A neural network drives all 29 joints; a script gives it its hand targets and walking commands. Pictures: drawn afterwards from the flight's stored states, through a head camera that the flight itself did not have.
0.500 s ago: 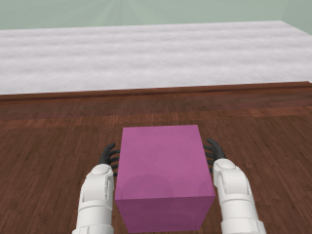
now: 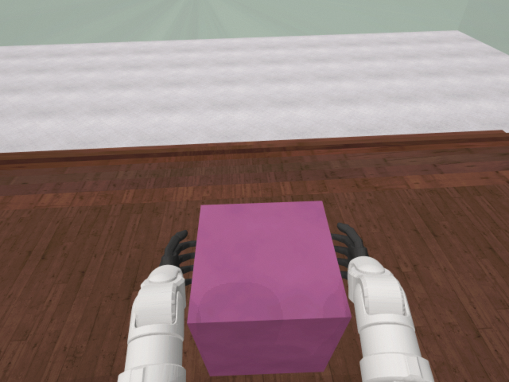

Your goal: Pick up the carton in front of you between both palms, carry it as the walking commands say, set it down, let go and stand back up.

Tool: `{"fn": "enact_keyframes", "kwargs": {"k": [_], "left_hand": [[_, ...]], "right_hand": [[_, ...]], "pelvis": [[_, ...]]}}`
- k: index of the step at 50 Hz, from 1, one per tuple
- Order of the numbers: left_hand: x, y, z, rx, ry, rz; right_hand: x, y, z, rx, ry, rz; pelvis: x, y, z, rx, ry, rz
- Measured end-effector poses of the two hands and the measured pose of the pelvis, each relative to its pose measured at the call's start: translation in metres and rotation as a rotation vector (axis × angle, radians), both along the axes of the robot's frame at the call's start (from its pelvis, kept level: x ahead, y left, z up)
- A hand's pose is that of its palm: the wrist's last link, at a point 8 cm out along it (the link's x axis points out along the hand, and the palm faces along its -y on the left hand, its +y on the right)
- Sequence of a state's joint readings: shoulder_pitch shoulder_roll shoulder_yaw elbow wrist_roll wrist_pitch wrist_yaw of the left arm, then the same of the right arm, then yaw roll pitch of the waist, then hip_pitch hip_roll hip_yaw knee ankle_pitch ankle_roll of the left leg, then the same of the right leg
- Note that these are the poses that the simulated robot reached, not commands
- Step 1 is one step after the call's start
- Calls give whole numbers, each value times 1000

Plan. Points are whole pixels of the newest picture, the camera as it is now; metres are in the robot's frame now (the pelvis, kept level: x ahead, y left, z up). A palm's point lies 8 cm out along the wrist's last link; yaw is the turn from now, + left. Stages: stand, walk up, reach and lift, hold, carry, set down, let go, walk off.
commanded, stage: hold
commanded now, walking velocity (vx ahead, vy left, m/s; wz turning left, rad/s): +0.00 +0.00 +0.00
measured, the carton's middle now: (264, 291) +0.30 +0.00 -0.03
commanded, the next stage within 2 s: carry in 0.44 s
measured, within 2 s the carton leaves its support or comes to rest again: neither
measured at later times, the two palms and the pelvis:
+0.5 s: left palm (171, 275) +0.29 +0.15 +0.05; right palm (357, 266) +0.29 -0.15 +0.05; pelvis +0.00 +0.00 +0.00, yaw +0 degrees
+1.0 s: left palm (186, 206) +0.41 +0.14 +0.08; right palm (350, 205) +0.40 -0.16 +0.08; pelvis +0.17 -0.01 +0.00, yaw -2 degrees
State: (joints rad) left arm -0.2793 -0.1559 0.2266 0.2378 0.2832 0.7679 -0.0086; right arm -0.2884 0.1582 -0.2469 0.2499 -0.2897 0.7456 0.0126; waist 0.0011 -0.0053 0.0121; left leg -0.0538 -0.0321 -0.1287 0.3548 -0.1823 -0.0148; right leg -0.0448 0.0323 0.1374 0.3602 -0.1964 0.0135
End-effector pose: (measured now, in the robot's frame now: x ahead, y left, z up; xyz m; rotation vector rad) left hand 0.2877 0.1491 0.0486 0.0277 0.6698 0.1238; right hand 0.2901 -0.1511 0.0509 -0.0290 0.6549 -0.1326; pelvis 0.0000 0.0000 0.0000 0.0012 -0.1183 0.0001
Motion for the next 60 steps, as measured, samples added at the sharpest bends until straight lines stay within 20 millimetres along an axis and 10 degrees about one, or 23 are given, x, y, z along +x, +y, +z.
{"fn": "enact_keyframes", "kwargs": {"k": [31, 48, 54, 60], "left_hand": [[17, -8, 13, -7, -79, 9], [106, -5, 34, -73, -49, 69], [166, -30, 33, -85, 8, 21], [240, -52, 21, -63, -46, 78]], "right_hand": [[16, -8, 11, 16, -78, -12], [105, -6, 31, 71, -47, -50], [142, -31, 29, 103, 3, -152], [222, -58, 16, 125, -52, -150]], "pelvis": [[20, -7, -10, 3, 130, -22], [154, -7, -10, 20, 224, -36], [216, -17, -1, -10, 225, -32], [295, -46, -23, -10, 186, -11]]}}
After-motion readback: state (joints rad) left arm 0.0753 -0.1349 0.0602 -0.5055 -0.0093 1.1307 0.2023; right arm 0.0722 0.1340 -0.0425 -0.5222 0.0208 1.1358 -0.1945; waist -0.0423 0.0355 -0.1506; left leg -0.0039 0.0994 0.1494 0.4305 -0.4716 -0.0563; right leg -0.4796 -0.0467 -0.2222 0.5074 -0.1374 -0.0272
